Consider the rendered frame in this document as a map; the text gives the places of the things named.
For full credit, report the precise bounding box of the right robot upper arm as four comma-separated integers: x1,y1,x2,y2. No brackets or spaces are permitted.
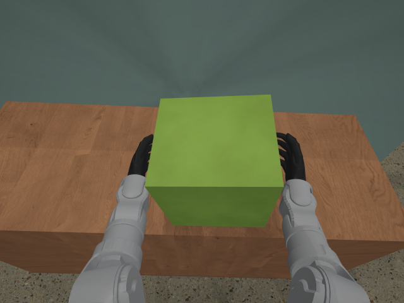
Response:
287,265,370,303

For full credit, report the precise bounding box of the right robot forearm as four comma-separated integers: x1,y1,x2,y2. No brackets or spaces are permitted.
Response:
279,179,356,282

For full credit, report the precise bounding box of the left robot upper arm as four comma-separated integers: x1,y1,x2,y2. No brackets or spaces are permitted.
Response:
69,263,145,303

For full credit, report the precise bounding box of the pedestal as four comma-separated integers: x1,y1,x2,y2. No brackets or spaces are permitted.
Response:
0,101,404,279

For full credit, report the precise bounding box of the carton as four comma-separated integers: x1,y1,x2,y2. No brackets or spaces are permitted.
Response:
145,95,284,227

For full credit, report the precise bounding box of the left robot forearm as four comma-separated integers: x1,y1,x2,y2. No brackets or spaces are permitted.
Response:
69,174,149,301

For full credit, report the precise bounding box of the robot right hand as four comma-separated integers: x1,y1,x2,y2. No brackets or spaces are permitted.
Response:
276,133,306,182

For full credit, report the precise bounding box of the robot left hand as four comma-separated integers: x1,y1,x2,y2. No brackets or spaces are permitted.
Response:
128,134,153,177

